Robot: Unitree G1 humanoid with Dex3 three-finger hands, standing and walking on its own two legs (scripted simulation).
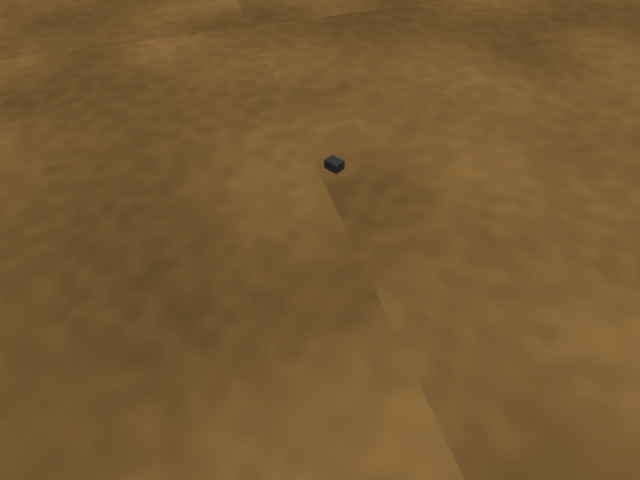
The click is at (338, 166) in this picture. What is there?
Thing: small box
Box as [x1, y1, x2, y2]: [324, 155, 344, 173]
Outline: 331,155 324,160 324,167 337,173 343,168 344,161
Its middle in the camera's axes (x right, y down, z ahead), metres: +0.07 -0.43 +2.03
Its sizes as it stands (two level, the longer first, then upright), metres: 0.087 0.062 0.048
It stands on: the floor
